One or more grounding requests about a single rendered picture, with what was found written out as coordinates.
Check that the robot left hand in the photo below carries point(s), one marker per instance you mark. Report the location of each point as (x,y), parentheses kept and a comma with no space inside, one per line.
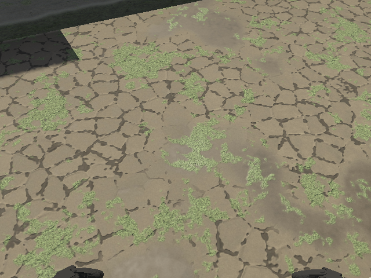
(73,272)

